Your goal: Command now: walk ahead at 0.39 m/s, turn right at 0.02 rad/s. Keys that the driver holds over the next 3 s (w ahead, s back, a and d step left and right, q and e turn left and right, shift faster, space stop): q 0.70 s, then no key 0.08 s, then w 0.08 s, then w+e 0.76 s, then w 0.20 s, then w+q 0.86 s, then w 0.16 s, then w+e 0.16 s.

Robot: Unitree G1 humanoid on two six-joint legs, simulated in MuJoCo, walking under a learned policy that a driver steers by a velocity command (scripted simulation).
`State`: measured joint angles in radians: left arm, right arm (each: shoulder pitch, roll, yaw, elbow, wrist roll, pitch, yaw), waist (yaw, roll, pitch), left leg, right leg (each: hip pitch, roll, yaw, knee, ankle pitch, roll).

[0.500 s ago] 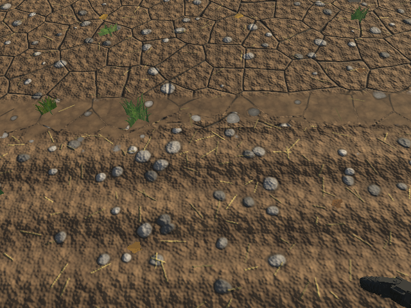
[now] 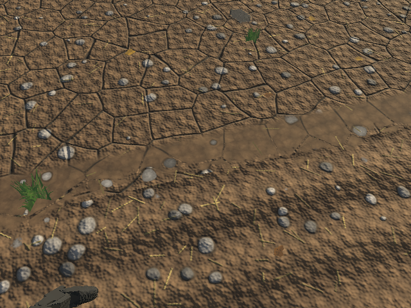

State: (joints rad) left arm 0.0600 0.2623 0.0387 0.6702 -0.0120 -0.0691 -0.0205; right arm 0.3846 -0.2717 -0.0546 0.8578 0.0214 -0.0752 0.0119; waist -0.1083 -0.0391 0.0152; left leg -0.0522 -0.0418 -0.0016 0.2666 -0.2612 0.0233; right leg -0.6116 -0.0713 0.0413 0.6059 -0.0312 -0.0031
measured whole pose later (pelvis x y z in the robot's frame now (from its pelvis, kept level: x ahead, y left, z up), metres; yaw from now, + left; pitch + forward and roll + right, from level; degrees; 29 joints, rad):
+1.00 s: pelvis +0.18 +0.00 +0.00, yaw +23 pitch +2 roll +0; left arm 0.18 0.29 0.06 0.82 -0.02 -0.03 -0.02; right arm 0.20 -0.27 -0.04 0.69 0.00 0.00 -0.01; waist 0.00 0.01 -0.03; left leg -0.27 -0.04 -0.06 0.48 -0.26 0.04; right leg -0.30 -0.01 -0.03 0.58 -0.32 -0.02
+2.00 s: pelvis +0.62 +0.04 -0.02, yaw +0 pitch +2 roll +1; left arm 0.10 0.26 0.04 0.64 0.00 -0.06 -0.03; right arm 0.35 -0.30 -0.05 0.87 0.04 -0.07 0.01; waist -0.05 0.01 0.06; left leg -0.27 0.04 -0.03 1.08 -0.48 0.00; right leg -0.45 -0.02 -0.05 0.60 -0.19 -0.04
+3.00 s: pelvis +1.19 +0.17 -0.02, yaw +26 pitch +2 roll -1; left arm 0.10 0.28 0.05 0.70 -0.01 -0.12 -0.04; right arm 0.34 -0.30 -0.06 0.79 0.00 -0.04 -0.01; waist -0.05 0.02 0.02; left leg -0.14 -0.06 -0.12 0.85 -0.48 0.04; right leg -0.46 0.05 -0.02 0.55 -0.14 -0.06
